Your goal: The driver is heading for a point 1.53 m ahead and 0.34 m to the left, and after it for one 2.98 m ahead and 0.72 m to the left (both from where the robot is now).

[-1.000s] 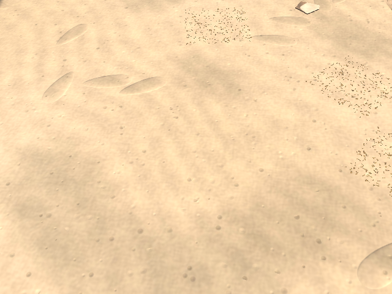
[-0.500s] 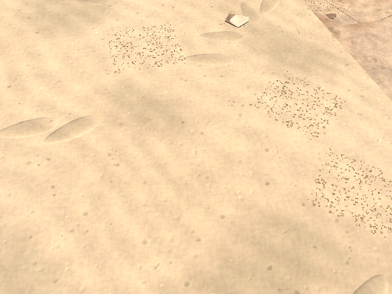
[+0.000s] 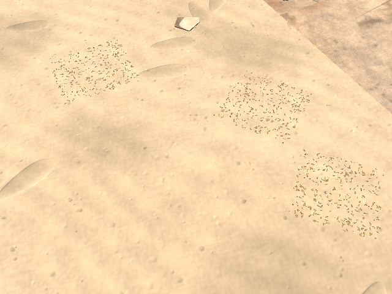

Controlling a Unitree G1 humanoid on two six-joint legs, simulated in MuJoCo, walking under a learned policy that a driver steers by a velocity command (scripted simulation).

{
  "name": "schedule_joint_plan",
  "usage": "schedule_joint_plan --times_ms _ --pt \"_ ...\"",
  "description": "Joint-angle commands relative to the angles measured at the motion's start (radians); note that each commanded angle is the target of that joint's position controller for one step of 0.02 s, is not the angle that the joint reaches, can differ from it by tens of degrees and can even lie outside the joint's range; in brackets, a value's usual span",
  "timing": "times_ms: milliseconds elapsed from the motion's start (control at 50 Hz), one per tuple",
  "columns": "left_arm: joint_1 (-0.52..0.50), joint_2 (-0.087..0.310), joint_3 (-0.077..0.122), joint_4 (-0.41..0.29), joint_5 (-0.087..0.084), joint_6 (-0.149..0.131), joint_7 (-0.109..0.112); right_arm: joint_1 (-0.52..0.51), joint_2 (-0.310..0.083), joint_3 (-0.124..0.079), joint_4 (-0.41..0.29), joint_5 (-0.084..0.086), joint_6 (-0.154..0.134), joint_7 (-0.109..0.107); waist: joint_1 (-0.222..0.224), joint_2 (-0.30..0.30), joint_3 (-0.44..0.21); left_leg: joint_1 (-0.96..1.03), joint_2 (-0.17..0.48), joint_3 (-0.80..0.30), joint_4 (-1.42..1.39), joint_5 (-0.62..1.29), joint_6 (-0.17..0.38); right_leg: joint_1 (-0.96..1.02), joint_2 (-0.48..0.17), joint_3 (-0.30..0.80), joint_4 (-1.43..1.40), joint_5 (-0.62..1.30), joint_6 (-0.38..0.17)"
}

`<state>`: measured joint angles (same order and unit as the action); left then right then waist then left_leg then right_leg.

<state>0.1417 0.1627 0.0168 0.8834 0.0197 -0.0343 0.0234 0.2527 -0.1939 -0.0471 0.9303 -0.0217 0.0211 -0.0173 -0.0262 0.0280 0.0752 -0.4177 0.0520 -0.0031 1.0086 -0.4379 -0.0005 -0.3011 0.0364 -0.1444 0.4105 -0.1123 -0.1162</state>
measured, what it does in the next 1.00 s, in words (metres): steps on the spot, turning left: left foot, then right foot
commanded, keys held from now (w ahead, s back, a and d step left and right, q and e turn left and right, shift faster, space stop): q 0.40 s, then no key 0.60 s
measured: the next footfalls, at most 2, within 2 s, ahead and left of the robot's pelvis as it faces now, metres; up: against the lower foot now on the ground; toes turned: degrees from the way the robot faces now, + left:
left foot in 0.32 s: +0.00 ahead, +0.13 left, +0.00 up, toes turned +14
right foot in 0.76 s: +0.06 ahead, -0.07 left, +0.00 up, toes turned +18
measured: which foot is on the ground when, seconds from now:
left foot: up 0.00-0.30, down 0.32-1.00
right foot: down 0.00-0.30, up 0.32-0.74, down 0.76-1.00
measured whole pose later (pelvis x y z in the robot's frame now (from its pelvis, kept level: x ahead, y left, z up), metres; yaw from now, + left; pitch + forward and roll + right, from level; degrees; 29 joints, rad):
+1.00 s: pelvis +0.00 +0.01 +0.01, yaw +18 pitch -2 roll +0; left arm 0.20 0.21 0.01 0.94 0.01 -0.01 0.03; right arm 0.22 -0.23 -0.02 0.97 -0.01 0.01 -0.02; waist -0.01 0.02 0.03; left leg -0.12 -0.05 -0.06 0.35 -0.19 0.02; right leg -0.13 0.02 -0.02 0.36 -0.20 -0.04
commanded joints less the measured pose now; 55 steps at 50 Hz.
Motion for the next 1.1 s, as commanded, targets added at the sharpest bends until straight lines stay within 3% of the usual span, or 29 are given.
schedule_joint_plan --times_ms 20,80,200,240,280,300,320,340,360,380,400,440,480,620,680,720,740,760,780,800,820,860,880,960,1100 --pt "0.028 0.156 0.038 -0.042 -0.002 -0.009 0.01 0.133 -0.077 -0.027 -0.001 -0.002 0.021 -0.001 -0.009 -0.097 -0.139 0.051 -0.003 0.003 0.001 0.029 -0.002 0.069 -0.303 0.169 -0.168 0.242 -0.108" --pt "0.036 0.154 0.043 -0.043 0.0 0.01 0.02 0.067 -0.083 -0.033 -0.035 -0.006 0.033 0.004 0.013 -0.133 -0.109 0.002 0.004 0.02 -0.057 0.035 -0.009 0.073 -0.31 0.167 -0.203 -0.022 -0.111" --pt "0.049 0.184 0.06 -0.042 0.008 0.033 0.025 0.039 -0.071 -0.032 -0.085 0.0 0.037 0.017 0.029 -0.131 -0.124 0.045 -0.008 0.071 -0.193 -0.02 0.012 0.092 -0.359 0.145 -0.17 -0.101 -0.121" --pt "0.046 0.202 0.067 -0.044 0.009 0.041 0.023 0.054 -0.075 -0.033 -0.098 0.005 0.034 0.025 0.024 -0.136 -0.132 0.094 -0.018 0.088 -0.264 -0.02 0.035 0.084 -0.371 0.13 -0.148 -0.109 -0.102" --pt "0.025 0.223 0.076 -0.048 0.003 0.052 0.021 0.113 -0.075 -0.033 -0.096 0.006 0.027 0.033 -0.013 -0.113 -0.129 0.217 -0.034 0.103 -0.452 0.091 0.07 0.023 -0.356 0.076 -0.082 -0.126 -0.038" --pt "0.046 0.215 0.08 -0.04 0.007 0.059 0.015 0.129 -0.097 -0.037 -0.096 0.002 0.019 0.034 -0.02 -0.046 -0.097 0.265 -0.018 0.031 -0.6 0.155 0.093 -0.038 -0.326 0.027 0.012 -0.166 0.03" --pt "0.084 0.156 0.071 -0.048 0.007 0.068 0.003 0.127 -0.179 -0.053 -0.114 -0.012 0.008 0.025 -0.004 0.185 -0.072 0.301 0.188 -0.28 -0.787 0.149 0.142 -0.181 -0.208 -0.07 0.271 -0.338 0.113" --pt "-0.002 0.131 0.061 -0.11 -0.009 0.071 0.015 0.122 -0.299 -0.081 -0.13 -0.006 0.007 0.014 -0.023 0.288 0.023 0.197 0.351 -0.53 -0.823 0.372 0.267 -0.336 -0.036 -0.007 0.41 -0.491 0.158" --pt "-0.047 0.146 0.059 -0.118 -0.001 0.075 0.015 0.13 -0.263 -0.08 -0.117 -0.014 0.007 -0.003 -0.018 0.144 0.029 0.175 0.309 -0.433 -0.79 0.44 0.292 -0.308 -0.064 0.104 0.566 -0.436 0.157" --pt "-0.022 0.148 0.062 -0.107 -0.008 0.074 0.008 0.073 -0.229 -0.069 -0.128 -0.001 0.005 -0.009 0.021 0.093 0.012 0.168 0.237 -0.341 -0.763 0.432 0.264 -0.299 -0.066 0.138 0.599 -0.348 0.153" --pt "0.002 0.161 0.066 -0.095 -0.01 0.066 0.004 0.005 -0.219 -0.065 -0.149 0.002 0.007 -0.007 0.05 0.075 -0.003 0.194 0.178 -0.283 -0.749 0.444 0.229 -0.304 -0.062 0.152 0.604 -0.281 0.146" --pt "0.064 0.184 0.075 -0.063 0.015 0.062 -0.006 -0.04 -0.174 -0.051 -0.18 0.012 -0.002 0.0 0.058 0.078 -0.089 0.289 0.137 -0.213 -0.705 0.657 0.223 -0.288 -0.05 0.141 0.662 -0.227 0.142" --pt "0.073 0.169 0.072 -0.062 0.006 0.067 -0.008 -0.003 -0.159 -0.044 -0.174 0.016 -0.012 0.004 0.046 0.05 -0.131 0.349 0.139 -0.196 -0.683 0.76 0.229 -0.273 -0.053 0.142 0.666 -0.228 0.15" --pt "0.037 0.148 0.05 -0.078 -0.007 0.082 0.003 0.033 -0.175 -0.032 -0.15 0.0 -0.012 -0.006 -0.006 0.102 -0.097 0.364 0.154 -0.222 -0.669 0.708 0.235 -0.14 -0.057 0.14 0.365 -0.291 0.142" --pt "0.066 0.149 0.046 -0.067 -0.017 0.076 0.013 -0.007 -0.183 -0.026 -0.145 -0.004 -0.011 -0.002 0.001 0.101 -0.092 0.306 0.152 -0.238 -0.65 0.722 0.227 -0.017 -0.039 0.127 0.231 -0.296 0.121" --pt "0.116 0.133 0.039 -0.046 -0.016 0.064 0.018 -0.052 -0.18 -0.019 -0.139 0.007 -0.01 -0.005 0.044 0.07 -0.091 0.263 0.127 -0.234 -0.617 0.674 0.184 0.109 -0.033 0.115 0.006 -0.139 0.106" --pt "0.135 0.138 0.036 -0.038 -0.006 0.051 0.02 -0.059 -0.162 -0.012 -0.138 0.012 -0.013 -0.006 0.054 0.035 -0.1 0.203 0.107 -0.233 -0.608 0.584 0.135 0.218 -0.076 0.167 -0.111 0.019 0.098" --pt "0.15 0.19 0.04 -0.037 0.014 0.034 0.024 -0.034 -0.116 0.003 -0.143 0.013 -0.019 -0.003 0.027 -0.072 -0.131 0.152 0.046 -0.188 -0.551 0.445 0.087 0.3 -0.216 0.318 -0.155 0.133 0.074" --pt "0.072 0.238 0.044 -0.044 -0.001 0.031 0.018 0.021 -0.094 0.005 -0.123 0.022 -0.013 0.0 -0.041 -0.168 -0.097 0.174 -0.062 -0.113 -0.599 0.209 0.062 0.21 -0.294 0.378 -0.118 0.293 0.002" --pt "0.032 0.192 0.033 -0.047 -0.007 0.028 0.006 0.012 -0.113 0.008 -0.095 0.008 -0.005 -0.005 -0.025 -0.167 -0.097 0.27 -0.047 -0.106 -0.637 0.193 0.052 0.137 -0.289 0.364 -0.111 0.223 -0.014" --pt "0.019 0.165 0.025 -0.047 -0.006 0.024 -0.001 -0.008 -0.128 0.004 -0.079 0.007 -0.004 -0.004 -0.013 -0.153 -0.077 0.298 -0.041 -0.125 -0.661 0.254 0.05 0.118 -0.235 0.327 -0.124 0.125 0.017" --pt "0.049 0.171 0.024 -0.024 -0.009 0.021 0.005 -0.04 -0.158 -0.005 -0.064 0.009 -0.009 0.001 0.013 -0.148 -0.062 0.31 -0.018 -0.137 -0.666 0.352 0.049 0.129 -0.169 0.277 -0.134 0.059 0.058" --pt "0.068 0.174 0.025 -0.008 -0.014 0.019 0.009 -0.033 -0.152 -0.003 -0.052 0.009 -0.013 0.003 0.015 -0.138 -0.063 0.302 -0.009 -0.14 -0.673 0.368 0.047 0.149 -0.158 0.267 -0.131 0.057 0.061" --pt "0.086 0.16 0.022 0.03 -0.012 0.021 0.009 -0.019 -0.123 0.007 0.012 0.011 -0.019 -0.005 0.026 -0.052 -0.046 0.26 -0.005 -0.144 -0.709 0.345 0.036 0.191 -0.153 0.258 -0.123 0.028 0.053" --pt "0.084 0.158 0.017 0.088 -0.011 0.02 0.009 -0.008 -0.117 0.016 0.091 0.012 -0.021 -0.011 0.027 -0.026 -0.033 0.262 0.004 -0.143 -0.723 0.34 0.031 0.181 -0.143 0.259 -0.138 -0.022 0.049"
